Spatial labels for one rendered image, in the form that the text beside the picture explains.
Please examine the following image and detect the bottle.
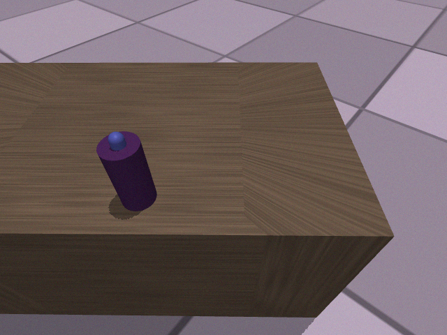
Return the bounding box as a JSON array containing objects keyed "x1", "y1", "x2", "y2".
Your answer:
[{"x1": 96, "y1": 131, "x2": 157, "y2": 211}]

